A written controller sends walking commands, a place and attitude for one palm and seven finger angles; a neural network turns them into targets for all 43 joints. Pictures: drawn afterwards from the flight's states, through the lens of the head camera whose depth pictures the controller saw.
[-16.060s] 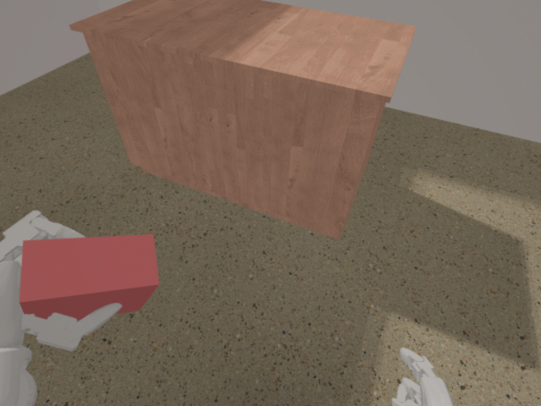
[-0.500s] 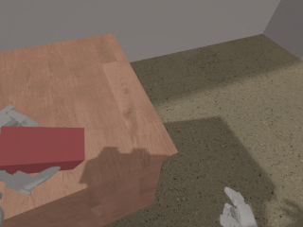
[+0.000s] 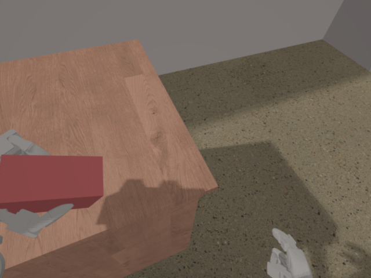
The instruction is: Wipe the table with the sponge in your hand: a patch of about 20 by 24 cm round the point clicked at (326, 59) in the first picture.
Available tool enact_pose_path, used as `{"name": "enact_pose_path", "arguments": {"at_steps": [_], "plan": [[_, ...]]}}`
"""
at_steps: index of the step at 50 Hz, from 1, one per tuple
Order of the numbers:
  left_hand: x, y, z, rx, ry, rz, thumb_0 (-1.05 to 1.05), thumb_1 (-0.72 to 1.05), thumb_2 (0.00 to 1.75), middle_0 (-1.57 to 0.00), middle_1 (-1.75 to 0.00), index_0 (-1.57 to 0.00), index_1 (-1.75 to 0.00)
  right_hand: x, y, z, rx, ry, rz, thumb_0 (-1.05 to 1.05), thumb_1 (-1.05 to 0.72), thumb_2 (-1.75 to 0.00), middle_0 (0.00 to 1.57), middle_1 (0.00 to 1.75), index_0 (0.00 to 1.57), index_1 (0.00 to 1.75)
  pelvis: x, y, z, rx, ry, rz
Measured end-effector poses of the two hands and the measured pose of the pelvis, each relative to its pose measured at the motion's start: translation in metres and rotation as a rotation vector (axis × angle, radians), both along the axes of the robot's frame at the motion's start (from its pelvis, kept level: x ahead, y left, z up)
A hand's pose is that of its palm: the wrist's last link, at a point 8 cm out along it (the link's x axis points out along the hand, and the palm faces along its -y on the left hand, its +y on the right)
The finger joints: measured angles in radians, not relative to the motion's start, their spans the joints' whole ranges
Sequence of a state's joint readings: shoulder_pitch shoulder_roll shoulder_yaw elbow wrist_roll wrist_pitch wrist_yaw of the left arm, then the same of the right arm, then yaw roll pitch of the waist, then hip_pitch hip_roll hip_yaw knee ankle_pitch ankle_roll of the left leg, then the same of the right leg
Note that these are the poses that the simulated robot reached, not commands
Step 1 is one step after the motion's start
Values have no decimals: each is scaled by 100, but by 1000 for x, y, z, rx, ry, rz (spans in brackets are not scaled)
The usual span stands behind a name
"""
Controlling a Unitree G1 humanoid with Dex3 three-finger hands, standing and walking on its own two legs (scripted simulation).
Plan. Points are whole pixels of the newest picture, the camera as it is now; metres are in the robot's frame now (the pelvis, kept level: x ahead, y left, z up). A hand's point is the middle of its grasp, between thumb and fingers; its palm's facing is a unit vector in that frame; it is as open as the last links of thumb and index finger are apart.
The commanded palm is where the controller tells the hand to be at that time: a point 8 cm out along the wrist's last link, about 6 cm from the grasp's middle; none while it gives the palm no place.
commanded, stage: shuffle to correct the standing spot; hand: left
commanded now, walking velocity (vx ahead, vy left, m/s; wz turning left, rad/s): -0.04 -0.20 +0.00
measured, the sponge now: (67, 185) +0.23 +0.20 +0.15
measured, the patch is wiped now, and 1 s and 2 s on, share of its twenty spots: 0.00 0.00 0.00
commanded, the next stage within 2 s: none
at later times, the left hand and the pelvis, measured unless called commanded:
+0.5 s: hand (38, 182) +0.23 +0.24 +0.16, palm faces +0.31 -0.85 -0.42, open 9.9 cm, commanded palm +0.16 +0.28 +0.18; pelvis +0.00 +0.00 +0.00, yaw +0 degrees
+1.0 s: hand (34, 187) +0.22 +0.24 +0.16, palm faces +0.33 -0.86 -0.40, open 9.9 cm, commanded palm +0.16 +0.28 +0.18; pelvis +0.00 +0.00 +0.00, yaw +0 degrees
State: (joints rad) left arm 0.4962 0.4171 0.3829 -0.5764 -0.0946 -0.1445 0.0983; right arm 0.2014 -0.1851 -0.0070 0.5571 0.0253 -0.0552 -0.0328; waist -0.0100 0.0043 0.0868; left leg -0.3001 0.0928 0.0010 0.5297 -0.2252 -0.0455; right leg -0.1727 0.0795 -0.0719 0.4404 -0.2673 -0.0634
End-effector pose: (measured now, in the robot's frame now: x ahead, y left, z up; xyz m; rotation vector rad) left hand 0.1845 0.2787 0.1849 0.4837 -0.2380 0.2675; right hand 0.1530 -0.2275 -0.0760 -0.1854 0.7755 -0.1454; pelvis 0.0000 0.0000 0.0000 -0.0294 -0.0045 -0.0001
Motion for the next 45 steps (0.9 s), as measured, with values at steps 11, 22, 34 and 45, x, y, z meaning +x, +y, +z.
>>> {"name": "enact_pose_path", "arguments": {"at_steps": [11, 22, 34, 45], "plan": [[3, -2, -5, -23, 8, 12, -1, -48, 102, -77, -135, -76, -135, 3, -5, -4, -8, 11, -10, 1, -91, -90, 20, 30, 20, 30, 5, -1, -2, 4, 2, -1], [6, 0, -3, -6, 9, 4, -1, -48, 102, -77, -135, -76, -135, 6, -4, 0, -5, 1, -12, 1, -91, -90, 20, 30, 20, 30, 4, 0, -1, -1, 2, -1], [2, 3, -3, -13, 12, 18, -1, -48, 102, -77, -136, -76, -135, 5, 2, -2, -2, 12, -2, 1, -91, -90, 20, 30, 20, 30, 3, 2, 0, 1, 1, 2], [-4, 1, -3, -18, 18, 21, -1, -48, 102, -77, -136, -76, -135, 4, 1, -1, 8, -8, -1, 1, -91, -90, 20, 30, 20, 30, -1, 1, 0, -1, -3, 0]]}}
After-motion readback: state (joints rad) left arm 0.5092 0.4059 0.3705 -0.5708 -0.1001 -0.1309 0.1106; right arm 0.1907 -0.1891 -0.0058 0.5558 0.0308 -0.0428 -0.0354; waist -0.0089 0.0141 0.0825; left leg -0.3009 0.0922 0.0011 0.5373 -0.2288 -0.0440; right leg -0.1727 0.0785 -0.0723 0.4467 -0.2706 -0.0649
